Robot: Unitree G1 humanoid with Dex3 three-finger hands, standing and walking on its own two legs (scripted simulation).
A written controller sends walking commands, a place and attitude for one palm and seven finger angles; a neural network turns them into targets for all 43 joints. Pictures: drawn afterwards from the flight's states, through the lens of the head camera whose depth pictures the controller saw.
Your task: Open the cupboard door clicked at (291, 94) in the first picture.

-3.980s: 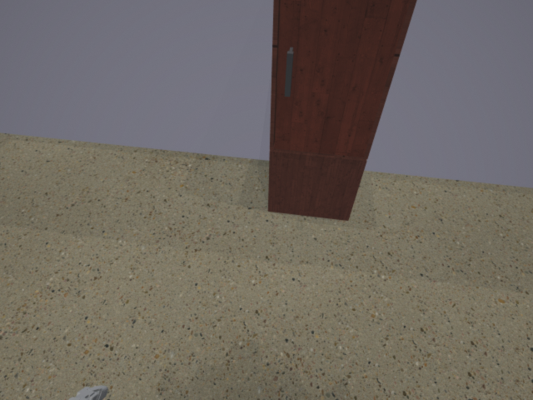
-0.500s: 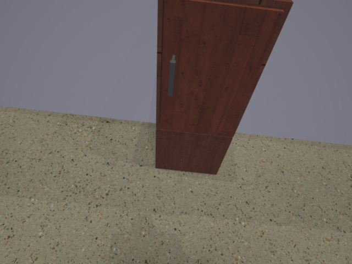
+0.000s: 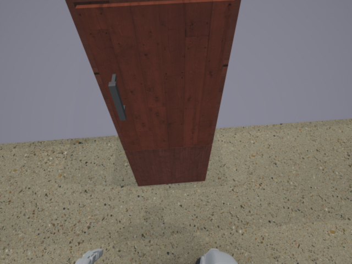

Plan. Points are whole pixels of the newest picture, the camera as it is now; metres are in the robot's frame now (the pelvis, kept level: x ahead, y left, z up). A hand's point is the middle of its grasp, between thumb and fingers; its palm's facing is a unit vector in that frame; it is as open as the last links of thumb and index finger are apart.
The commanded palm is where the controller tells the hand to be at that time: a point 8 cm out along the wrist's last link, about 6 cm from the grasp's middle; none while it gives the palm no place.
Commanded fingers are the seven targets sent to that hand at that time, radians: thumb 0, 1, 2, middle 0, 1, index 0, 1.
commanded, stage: come to a stop and stand still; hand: left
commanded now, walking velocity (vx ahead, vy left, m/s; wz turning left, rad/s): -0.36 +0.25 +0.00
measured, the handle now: (118, 98) +0.57 +0.18 +0.02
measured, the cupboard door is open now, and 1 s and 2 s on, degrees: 0 0 0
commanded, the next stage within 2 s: look again from close up in 1.36 s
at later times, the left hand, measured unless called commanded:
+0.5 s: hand out of the picture +0.03 +0.23 -0.17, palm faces +0.13 -0.97 -0.21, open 7.4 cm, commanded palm none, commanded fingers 0.00 0.90 0.90 -0.20 -0.30 -0.20 -0.30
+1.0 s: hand out of the picture -0.03 +0.23 -0.15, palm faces +0.05 -0.98 -0.21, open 7.3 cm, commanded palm none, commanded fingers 0.00 0.90 0.90 -0.20 -0.30 -0.20 -0.30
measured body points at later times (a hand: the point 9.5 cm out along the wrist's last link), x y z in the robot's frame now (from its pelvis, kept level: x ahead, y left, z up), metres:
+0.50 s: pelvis +0.01 +0.04 +0.01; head +0.04 +0.06 +0.46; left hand +0.03 +0.28 -0.15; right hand +0.12 -0.20 -0.12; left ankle -0.01 +0.14 -0.72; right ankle +0.09 -0.09 -0.71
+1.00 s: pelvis -0.04 +0.05 +0.03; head -0.05 +0.05 +0.48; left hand -0.03 +0.28 -0.13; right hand -0.04 -0.17 -0.14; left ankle -0.01 +0.14 -0.71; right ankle -0.06 -0.07 -0.71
